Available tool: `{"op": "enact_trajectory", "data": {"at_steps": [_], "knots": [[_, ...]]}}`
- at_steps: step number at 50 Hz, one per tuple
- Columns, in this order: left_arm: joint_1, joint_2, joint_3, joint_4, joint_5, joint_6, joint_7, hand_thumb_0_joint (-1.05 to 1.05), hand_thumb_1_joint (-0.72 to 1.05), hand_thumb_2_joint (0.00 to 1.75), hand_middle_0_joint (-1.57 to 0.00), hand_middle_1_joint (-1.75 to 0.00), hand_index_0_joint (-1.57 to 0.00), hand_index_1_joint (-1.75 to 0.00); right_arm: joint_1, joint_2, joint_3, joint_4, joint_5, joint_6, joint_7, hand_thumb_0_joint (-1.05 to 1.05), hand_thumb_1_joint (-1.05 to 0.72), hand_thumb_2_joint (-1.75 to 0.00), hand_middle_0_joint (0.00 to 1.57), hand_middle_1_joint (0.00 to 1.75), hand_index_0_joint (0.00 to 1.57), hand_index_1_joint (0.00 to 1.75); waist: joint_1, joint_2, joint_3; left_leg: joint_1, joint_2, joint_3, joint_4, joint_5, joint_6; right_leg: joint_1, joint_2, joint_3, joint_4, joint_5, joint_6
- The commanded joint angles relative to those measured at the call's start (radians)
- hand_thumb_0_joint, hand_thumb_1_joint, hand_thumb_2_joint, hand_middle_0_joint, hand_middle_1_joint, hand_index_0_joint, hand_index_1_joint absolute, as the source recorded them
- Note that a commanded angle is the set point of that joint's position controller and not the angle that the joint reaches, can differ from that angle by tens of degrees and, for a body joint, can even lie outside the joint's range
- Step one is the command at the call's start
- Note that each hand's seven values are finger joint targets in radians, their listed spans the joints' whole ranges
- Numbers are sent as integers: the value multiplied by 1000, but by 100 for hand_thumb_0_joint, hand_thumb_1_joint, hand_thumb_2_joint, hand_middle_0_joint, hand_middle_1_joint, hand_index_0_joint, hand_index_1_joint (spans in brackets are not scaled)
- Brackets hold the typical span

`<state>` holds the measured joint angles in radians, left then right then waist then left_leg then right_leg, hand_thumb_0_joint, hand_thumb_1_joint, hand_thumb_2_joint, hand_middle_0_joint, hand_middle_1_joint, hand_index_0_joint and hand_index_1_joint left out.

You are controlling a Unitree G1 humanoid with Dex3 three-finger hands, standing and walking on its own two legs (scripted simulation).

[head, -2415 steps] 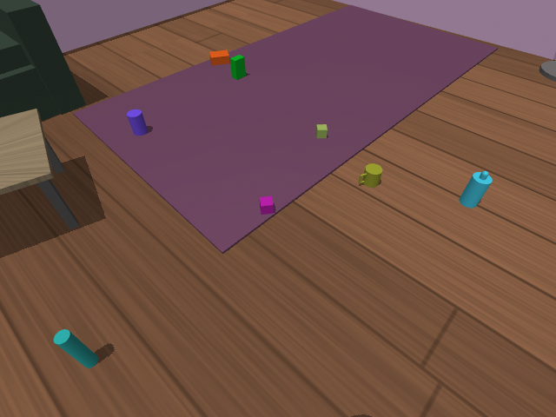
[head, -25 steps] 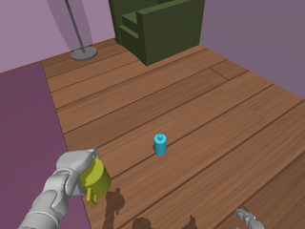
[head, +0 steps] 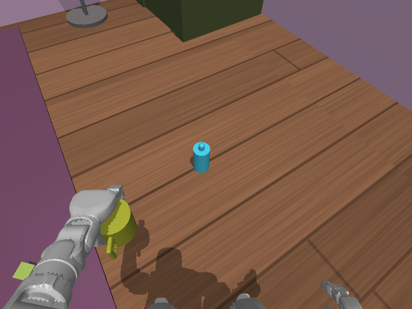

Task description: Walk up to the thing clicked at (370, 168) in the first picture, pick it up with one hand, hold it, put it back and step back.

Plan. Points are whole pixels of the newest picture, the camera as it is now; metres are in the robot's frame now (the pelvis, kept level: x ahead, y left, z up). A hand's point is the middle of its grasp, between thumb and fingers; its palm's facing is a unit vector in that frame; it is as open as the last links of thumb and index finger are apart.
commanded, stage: crouch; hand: left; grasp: from above
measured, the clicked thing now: (114, 229) +0.33 +0.21 -0.13
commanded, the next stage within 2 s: lower in 1.52 s
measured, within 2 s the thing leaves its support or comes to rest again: neither
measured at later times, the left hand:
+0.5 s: hand (119, 233) +0.39 +0.26 -0.34, palm faces -0.47 +0.02 -0.88, open 11.3 cm
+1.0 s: hand (127, 234) +0.43 +0.26 -0.46, palm faces -0.43 -0.01 -0.90, open 11.3 cm
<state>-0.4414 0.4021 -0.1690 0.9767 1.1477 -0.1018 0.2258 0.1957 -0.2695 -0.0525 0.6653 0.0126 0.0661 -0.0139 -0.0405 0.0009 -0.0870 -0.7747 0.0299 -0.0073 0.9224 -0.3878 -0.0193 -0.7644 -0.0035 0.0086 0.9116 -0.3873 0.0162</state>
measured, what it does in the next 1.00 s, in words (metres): lowers itself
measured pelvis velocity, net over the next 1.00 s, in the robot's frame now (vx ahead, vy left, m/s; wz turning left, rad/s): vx -0.05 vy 0.01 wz -0.07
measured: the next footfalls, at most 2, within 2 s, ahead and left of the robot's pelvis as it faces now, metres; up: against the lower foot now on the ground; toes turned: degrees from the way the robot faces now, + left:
none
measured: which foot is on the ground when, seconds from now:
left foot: down 0.00-1.00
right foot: down 0.00-1.00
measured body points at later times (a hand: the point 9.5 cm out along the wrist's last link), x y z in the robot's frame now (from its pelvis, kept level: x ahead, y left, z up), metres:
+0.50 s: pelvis -0.05 +0.02 -0.20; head +0.14 +0.04 +0.21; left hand +0.41 +0.25 -0.29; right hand -0.03 -0.25 -0.32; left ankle +0.03 +0.13 -0.69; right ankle +0.03 -0.13 -0.69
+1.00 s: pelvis -0.05 +0.01 -0.31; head +0.19 +0.05 +0.07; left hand +0.44 +0.26 -0.41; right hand -0.01 -0.28 -0.42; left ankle +0.03 +0.13 -0.69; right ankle +0.03 -0.13 -0.69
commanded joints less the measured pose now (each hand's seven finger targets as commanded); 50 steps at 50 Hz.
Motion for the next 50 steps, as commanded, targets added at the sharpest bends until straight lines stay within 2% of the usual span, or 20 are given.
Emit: {"op": "enact_trajectory", "data": {"at_steps": [1, 2, 3, 6, 9, 12, 15, 18, 22, 26, 28, 30, 31, 34, 35, 42, 43, 47, 49, 50], "knots": [[-481, 210, 86, -73, 35, 1, 137, 0, 50, 99, -77, -116, -84, -109, 84, -143, -65, -53, -15, -23, -3, 0, -91, -90, 20, 30, 20, 30, -56, 55, -427, -9, -50, 40, 146, 158, 27, -84, 24, -1, 74, 166, -28], [-514, 247, 102, -46, 47, 8, 149, 0, 52, 97, -78, -116, -85, -108, 90, -149, -66, -43, -18, -26, -6, 0, -91, -90, 20, 30, 20, 30, -61, 67, -452, -48, -51, 38, 177, 136, 29, -122, 24, -6, 106, 145, -30], [-512, 235, 97, 11, 43, 18, 154, 0, 51, 97, -77, -115, -84, -108, 98, -151, -66, -33, -22, -32, -8, 0, -91, -90, 20, 30, 20, 30, -70, 58, -443, -99, -46, 34, 213, 116, 33, -183, 28, -9, 138, 122, -30], [-520, 280, 137, 85, 28, 38, 176, 0, 47, 96, -74, -113, -81, -106, 116, -154, -66, -22, -32, -54, -14, 0, -90, -90, 20, 30, 20, 30, -63, 59, -509, -230, -45, 21, 291, 47, 33, -265, 29, -22, 233, 57, -36], [-560, 275, 137, 76, 11, 55, 174, 0, 46, 97, -75, -112, -81, -106, 133, -159, -71, -17, -43, -70, -20, 0, -90, -90, 20, 30, 20, 30, -78, 100, -603, -284, -37, 3, 370, 16, 32, -360, 27, -32, 327, 30, -42], [-590, 334, 168, 69, 5, 57, 159, 0, 47, 95, -76, -111, -82, -105, 138, -166, -77, -11, -46, -83, -25, 0, -90, -90, 20, 30, 20, 30, -72, 127, -660, -338, -34, -10, 422, -38, 29, -430, 24, -43, 402, -17, -48], [-634, 321, 165, 83, 0, 51, 144, 0, 45, 101, -74, -114, -79, -108, 142, -167, -72, 0, -52, -92, -23, 0, -90, -90, 20, 30, 20, 30, -111, 138, -641, -426, -26, -30, 476, -106, 29, -547, 25, -55, 476, -72, -52], [-611, 329, 174, 149, -1, 38, 137, 0, 42, 97, -71, -111, -78, -105, 150, -175, -66, 3, -53, -100, -16, 0, -90, -90, 20, 30, 20, 30, -119, 119, -610, -500, -27, -57, 520, -175, 28, -655, 25, -70, 542, -138, -56], [-691, 365, 184, 132, 15, -5, 129, 0, 43, 94, -72, -106, -78, -100, 154, -192, -62, 14, -61, -111, -1, 0, -89, -90, 20, 30, 20, 30, -136, 163, -645, -529, -25, -101, 588, -219, 23, -805, 23, -86, 640, -172, -58], [-718, 422, 228, 121, 44, -39, 154, 0, 45, 96, -75, -106, -81, -100, 175, -198, -47, 35, -76, -128, 20, 0, -90, -90, 20, 30, 20, 30, -138, 200, -721, -565, -30, -90, 682, -158, 22, -860, 14, -88, 723, -131, -57], [-713, 403, 221, 147, 54, -45, 165, 0, 46, 96, -76, -105, -81, -100, 174, -205, -42, 41, -84, -134, 32, 0, -90, -90, 20, 30, 20, 30, -147, 248, -727, -540, -26, -105, 699, -129, 13, -917, 7, -92, 757, -121, -56], [-768, 449, 247, 120, 77, -53, 184, 0, 44, 96, -77, -102, -81, -97, 193, -211, -45, 54, -90, -135, 41, 0, -90, -90, 20, 30, 20, 30, -144, 288, -766, -523, -25, -103, 726, -108, 10, -939, 7, -96, 790, -110, -60], [-727, 429, 242, 161, 79, -46, 189, 0, 45, 95, -78, -101, -82, -96, 195, -209, -40, 49, -93, -138, 49, 0, -90, -90, 20, 30, 20, 30, -144, 290, -771, -508, -25, -101, 743, -72, 9, -944, 3, -97, 801, -93, -59], [-821, 452, 262, 115, 85, -51, 207, 0, 45, 100, -78, -103, -82, -99, 209, -221, -45, 70, -107, -143, 64, 0, -90, -90, 20, 30, 20, 30, -162, 323, -797, -508, -23, -100, 804, -9, 6, -993, 0, -100, 848, -55, -56], [-802, 430, 249, 123, 88, -50, 207, 0, 45, 101, -79, -104, -83, -100, 212, -212, -41, 69, -111, -145, 72, 0, -91, -90, 20, 30, 20, 30, -163, 332, -805, -505, -25, -87, 828, 22, 9, -985, 1, -100, 855, -35, -57], [-816, 500, 287, 204, 86, -55, 208, 0, 49, 107, -81, -110, -85, -106, 215, -206, -32, 77, -125, -145, 100, 0, -91, -90, 20, 30, 20, 30, -180, 217, -731, -749, -36, -25, 958, -44, 43, -929, 22, -99, 884, -19, -45], [-762, 472, 270, 283, 90, -47, 202, 0, 50, 106, -80, -111, -85, -107, 207, -207, -30, 69, -125, -147, 104, 0, -91, -90, 20, 30, 20, 30, -183, 211, -694, -783, -39, -17, 966, -63, 44, -929, 20, -97, 886, -29, -43], [-790, 530, 290, 268, 88, -55, 183, 0, 50, 102, -80, -111, -85, -106, 194, -209, -27, 67, -129, -139, 115, 0, -91, -90, 20, 30, 20, 30, -171, 197, -717, -862, -39, -3, 1014, -80, 52, -900, 32, -95, 919, -30, -38], [-742, 503, 272, 315, 85, -51, 167, 0, 53, 104, -81, -114, -86, -108, 183, -209, -24, 58, -127, -136, 121, 0, -91, -90, 20, 30, 20, 30, -167, 197, -708, -862, -38, -7, 1024, -77, 50, -922, 34, -98, 937, -35, -40], [-791, 509, 269, 260, 81, -60, 161, 0, 53, 103, -81, -114, -86, -109, 183, -211, -27, 58, -127, -133, 124, 0, -91, -90, 20, 30, 20, 30, -177, 236, -718, -861, -37, -7, 1028, -69, 48, -924, 35, -99, 951, -27, -42]]}}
